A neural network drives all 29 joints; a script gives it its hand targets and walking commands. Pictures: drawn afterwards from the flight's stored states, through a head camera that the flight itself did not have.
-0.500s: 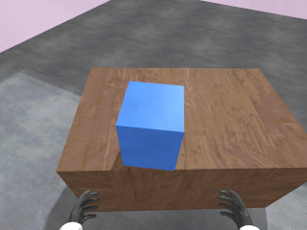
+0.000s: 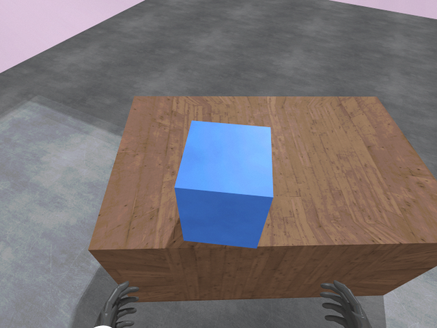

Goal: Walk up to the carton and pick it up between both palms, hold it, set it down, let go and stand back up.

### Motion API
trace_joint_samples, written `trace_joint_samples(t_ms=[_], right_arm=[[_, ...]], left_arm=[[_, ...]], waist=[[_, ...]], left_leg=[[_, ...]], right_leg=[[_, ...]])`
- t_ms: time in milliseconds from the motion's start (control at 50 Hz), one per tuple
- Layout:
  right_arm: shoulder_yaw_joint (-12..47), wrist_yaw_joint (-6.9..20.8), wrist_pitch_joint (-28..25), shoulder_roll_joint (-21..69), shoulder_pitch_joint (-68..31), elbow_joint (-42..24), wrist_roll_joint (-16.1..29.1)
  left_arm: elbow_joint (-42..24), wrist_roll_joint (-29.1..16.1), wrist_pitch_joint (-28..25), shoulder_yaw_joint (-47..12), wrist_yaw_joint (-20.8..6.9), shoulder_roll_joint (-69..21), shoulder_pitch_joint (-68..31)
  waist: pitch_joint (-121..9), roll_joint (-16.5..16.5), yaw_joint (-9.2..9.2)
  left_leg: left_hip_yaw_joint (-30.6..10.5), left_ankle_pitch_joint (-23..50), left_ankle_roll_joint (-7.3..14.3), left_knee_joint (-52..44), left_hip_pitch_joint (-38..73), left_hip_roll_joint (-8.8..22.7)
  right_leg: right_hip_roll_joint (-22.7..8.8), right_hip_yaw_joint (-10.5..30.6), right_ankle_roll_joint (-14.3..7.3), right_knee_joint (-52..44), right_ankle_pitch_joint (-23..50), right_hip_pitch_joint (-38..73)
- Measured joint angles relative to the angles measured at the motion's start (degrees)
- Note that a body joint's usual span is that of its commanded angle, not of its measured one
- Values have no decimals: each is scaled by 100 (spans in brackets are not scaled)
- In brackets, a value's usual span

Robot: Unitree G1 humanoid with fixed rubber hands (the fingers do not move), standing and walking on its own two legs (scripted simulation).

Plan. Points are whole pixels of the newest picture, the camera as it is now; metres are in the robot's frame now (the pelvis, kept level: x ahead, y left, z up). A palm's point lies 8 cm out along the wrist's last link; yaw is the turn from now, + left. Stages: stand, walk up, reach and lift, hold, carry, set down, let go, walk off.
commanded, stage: set down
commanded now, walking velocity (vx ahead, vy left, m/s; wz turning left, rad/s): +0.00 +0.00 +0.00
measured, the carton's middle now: (225, 186) +0.47 +0.02 -0.09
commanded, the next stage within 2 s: let go in 0.08 s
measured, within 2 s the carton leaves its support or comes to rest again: neither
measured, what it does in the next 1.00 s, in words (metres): shifts its weight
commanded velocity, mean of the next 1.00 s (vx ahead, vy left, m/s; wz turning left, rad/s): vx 0.00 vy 0.00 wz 0.00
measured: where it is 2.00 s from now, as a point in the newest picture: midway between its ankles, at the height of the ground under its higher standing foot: outside the picture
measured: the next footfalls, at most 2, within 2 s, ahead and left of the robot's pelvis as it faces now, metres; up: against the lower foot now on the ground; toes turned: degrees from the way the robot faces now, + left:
none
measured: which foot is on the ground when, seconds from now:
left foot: down 0.00-1.00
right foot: down 0.00-1.00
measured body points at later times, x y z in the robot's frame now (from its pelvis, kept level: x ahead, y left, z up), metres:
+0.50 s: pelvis +0.02 +0.02 +0.00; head +0.02 +0.04 +0.45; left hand +0.18 +0.24 -0.09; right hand +0.17 -0.20 -0.09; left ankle -0.03 +0.12 -0.74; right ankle +0.03 -0.09 -0.74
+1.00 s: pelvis +0.04 +0.03 -0.01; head +0.03 +0.04 +0.44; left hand +0.07 +0.30 -0.14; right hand +0.15 -0.20 -0.13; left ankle -0.03 +0.12 -0.74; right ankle +0.03 -0.09 -0.74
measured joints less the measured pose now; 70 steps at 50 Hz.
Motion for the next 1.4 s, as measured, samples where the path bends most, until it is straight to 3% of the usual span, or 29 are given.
trace_joint_samples(t_ms=[620,680,800,1120,1400], right_arm=[[-15,78,187,-54,316,-160,12],[52,11,775,-145,435,-186,-31],[13,10,1310,-320,828,82,-97],[40,-201,1254,-276,1103,230,-85],[157,-337,1203,-153,1234,842,-44]], left_arm=[[-51,168,98,-230,35,-180,158],[202,383,-284,-145,-62,-168,98],[679,353,-550,69,-86,-92,294],[1884,290,-528,241,-6,-96,929],[2594,266,-549,200,38,-228,853]], waist=[[-137,344,-130],[-309,363,-280],[-592,405,-153],[-859,372,-90],[-726,381,-146]], left_leg=[[80,-116,151,-248,419,5],[-203,-201,195,63,22,-80],[-460,-414,232,476,-353,-203],[-740,-523,344,575,-419,-446],[-907,-397,349,211,-79,-510]], right_leg=[[27,93,178,-575,94,551],[-89,-182,227,-347,-60,302],[-235,-434,256,89,-383,13],[-492,-701,352,315,-682,15],[-550,-861,380,-14,-641,403]])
